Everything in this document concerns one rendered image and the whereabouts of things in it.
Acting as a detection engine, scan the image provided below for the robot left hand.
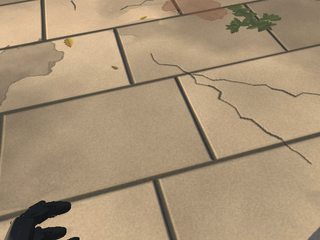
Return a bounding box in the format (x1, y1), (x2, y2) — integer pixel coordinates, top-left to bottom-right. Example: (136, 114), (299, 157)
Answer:
(4, 200), (80, 240)

